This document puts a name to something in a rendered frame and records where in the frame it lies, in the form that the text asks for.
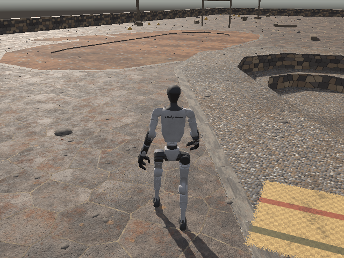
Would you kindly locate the left robot upper arm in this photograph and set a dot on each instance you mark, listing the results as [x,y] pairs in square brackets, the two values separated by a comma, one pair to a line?
[153,122]

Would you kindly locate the right robot thigh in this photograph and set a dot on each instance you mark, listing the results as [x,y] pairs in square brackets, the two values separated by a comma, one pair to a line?
[184,170]

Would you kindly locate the robot right hand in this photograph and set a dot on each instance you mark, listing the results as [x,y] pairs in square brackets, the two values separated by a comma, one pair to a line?
[191,143]

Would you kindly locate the left robot forearm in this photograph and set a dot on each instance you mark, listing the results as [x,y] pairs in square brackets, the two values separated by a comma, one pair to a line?
[146,145]

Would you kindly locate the robot torso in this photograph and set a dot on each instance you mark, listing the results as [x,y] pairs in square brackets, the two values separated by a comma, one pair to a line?
[172,128]

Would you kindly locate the right robot upper arm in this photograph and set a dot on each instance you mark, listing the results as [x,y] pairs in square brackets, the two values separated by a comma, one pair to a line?
[192,122]

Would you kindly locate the robot left hand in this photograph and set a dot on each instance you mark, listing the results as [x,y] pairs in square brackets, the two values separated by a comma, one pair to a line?
[140,161]

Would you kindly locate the right robot forearm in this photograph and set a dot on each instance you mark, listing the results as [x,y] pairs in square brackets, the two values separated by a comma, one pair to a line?
[196,139]

